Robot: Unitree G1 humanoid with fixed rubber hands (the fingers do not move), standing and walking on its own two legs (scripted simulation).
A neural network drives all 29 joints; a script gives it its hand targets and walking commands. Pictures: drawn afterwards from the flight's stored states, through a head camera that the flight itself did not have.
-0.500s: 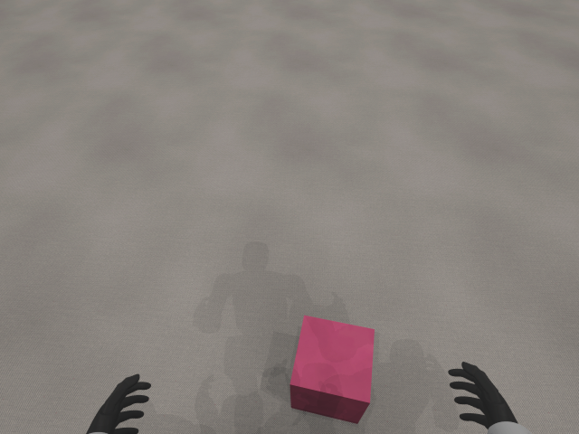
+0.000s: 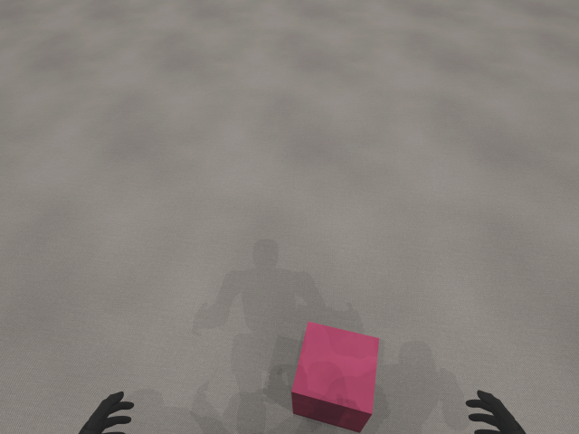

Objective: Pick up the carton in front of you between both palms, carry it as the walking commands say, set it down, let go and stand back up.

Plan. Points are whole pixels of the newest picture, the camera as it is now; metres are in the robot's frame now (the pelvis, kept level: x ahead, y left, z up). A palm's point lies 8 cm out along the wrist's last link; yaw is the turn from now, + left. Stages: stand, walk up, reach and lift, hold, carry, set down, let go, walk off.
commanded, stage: stand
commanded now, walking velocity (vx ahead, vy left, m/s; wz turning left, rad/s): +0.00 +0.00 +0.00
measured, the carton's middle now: (334, 377) +0.38 -0.10 -0.65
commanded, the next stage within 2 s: none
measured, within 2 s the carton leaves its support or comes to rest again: neither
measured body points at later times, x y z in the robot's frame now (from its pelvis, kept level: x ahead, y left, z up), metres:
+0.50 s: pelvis -0.02 +0.00 +0.01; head -0.02 -0.01 +0.46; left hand +0.08 +0.31 -0.10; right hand +0.10 -0.30 -0.11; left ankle -0.05 +0.13 -0.74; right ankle -0.02 -0.10 -0.74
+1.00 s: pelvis -0.03 +0.00 +0.01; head -0.03 +0.00 +0.46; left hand +0.07 +0.32 -0.10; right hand +0.08 -0.31 -0.11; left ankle -0.05 +0.13 -0.74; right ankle -0.02 -0.10 -0.74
